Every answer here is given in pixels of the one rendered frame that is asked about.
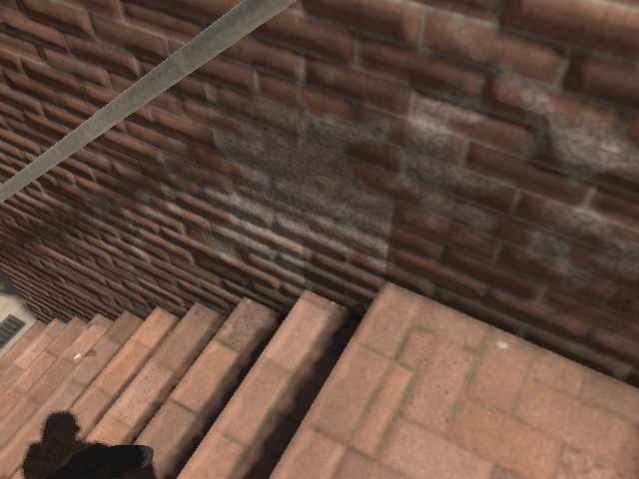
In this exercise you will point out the stairs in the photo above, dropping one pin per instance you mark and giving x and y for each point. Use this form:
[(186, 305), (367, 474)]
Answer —
[(216, 397)]

